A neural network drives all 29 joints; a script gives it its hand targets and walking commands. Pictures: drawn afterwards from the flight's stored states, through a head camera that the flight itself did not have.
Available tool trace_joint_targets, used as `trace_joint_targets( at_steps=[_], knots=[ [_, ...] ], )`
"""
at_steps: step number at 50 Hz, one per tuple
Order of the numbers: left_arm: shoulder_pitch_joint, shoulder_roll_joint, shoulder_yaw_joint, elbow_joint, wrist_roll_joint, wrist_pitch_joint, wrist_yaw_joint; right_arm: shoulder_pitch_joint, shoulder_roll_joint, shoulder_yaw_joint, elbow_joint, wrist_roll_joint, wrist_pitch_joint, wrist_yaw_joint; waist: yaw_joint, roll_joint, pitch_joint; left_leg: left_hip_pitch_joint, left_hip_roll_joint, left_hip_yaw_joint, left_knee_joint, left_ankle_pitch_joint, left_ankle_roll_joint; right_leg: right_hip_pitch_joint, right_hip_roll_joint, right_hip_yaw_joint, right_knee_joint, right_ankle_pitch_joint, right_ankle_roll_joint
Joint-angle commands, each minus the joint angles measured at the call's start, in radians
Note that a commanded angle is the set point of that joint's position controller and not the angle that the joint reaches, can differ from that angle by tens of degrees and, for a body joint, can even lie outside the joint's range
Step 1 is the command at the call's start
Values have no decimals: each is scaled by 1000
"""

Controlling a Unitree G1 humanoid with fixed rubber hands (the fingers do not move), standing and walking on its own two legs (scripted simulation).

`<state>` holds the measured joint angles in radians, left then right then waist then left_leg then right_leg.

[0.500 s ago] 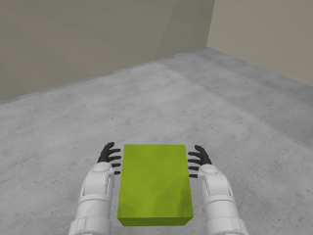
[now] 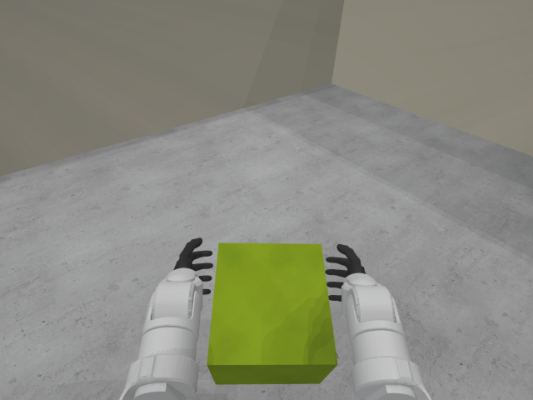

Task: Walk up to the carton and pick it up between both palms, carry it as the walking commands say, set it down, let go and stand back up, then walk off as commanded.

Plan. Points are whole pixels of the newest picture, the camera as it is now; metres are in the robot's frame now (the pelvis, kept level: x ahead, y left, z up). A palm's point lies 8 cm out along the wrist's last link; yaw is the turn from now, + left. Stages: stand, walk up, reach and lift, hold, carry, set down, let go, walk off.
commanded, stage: reach and lift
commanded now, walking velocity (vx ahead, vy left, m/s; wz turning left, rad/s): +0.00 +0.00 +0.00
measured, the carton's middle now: (269, 313) +0.32 -0.01 -0.04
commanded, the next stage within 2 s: hold in 0.74 s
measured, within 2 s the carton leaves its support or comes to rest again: neither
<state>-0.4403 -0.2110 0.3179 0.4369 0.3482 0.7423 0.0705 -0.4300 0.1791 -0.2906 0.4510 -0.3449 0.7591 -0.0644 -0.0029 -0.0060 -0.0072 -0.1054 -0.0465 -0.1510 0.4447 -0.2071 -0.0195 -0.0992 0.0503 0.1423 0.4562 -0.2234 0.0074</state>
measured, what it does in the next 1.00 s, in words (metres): stands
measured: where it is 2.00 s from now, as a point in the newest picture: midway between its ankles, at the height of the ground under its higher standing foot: outside the picture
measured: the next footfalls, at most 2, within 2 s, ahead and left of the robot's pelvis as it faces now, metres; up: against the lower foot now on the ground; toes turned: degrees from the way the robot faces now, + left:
none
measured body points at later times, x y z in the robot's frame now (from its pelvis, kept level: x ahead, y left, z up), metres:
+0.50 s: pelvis +0.01 +0.00 +0.00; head -0.05 +0.00 +0.45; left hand +0.32 +0.14 +0.05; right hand +0.31 -0.14 +0.05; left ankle +0.03 +0.13 -0.74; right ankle +0.03 -0.13 -0.74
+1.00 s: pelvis +0.00 +0.00 +0.00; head -0.06 +0.00 +0.45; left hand +0.31 +0.14 +0.05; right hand +0.30 -0.14 +0.04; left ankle +0.03 +0.13 -0.74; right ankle +0.03 -0.13 -0.74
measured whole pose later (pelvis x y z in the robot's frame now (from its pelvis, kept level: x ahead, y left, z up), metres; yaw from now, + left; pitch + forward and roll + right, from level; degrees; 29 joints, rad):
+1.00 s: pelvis +0.00 +0.00 +0.00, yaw +0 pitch -8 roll +0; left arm -0.35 -0.18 0.24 0.35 0.31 0.77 0.03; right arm -0.33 0.17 -0.21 0.36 -0.31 0.79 -0.05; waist 0.00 0.00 -0.01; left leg -0.08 -0.04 -0.15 0.43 -0.20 -0.02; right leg -0.07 0.05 0.13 0.43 -0.22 0.00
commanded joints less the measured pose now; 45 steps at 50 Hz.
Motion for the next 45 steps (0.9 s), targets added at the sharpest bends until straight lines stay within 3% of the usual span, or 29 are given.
trace_joint_targets(
  at_steps=[1,22,34,45],
  knots=[
    [-574,-1043,-493,37,-303,-30,-291,-680,998,491,-37,318,-71,299,7,5,-269,58,-31,69,-72,61,6,27,20,-61,-82,69,-7],
    [-426,-1044,-559,-58,-328,-11,-295,-523,978,568,-170,328,-47,294,-5,7,-271,107,-29,55,-86,184,2,61,30,-63,-94,180,-6],
    [-380,-1011,-583,-118,-338,-5,-308,-465,1003,607,-218,348,-36,289,2,-1,-246,83,-39,64,-93,147,10,77,26,-56,-110,165,2],
    [-420,-997,-585,-113,-342,-9,-321,-499,1017,600,-202,352,-40,287,5,-4,-226,52,-40,72,-90,56,14,56,22,-55,-112,69,-1]
  ],
)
